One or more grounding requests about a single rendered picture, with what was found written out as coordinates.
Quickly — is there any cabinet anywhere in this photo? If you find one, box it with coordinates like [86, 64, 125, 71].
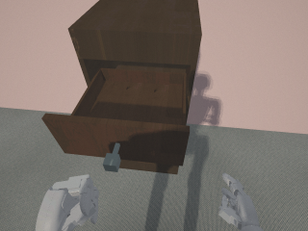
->
[68, 0, 202, 175]

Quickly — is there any drawer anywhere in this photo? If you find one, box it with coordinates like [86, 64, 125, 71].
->
[42, 67, 190, 167]

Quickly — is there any handle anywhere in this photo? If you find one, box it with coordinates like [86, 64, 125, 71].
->
[103, 142, 121, 172]

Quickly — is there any left robot hand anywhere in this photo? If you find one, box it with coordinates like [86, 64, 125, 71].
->
[35, 174, 99, 231]

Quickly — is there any right robot hand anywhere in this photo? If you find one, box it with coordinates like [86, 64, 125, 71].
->
[218, 172, 260, 231]

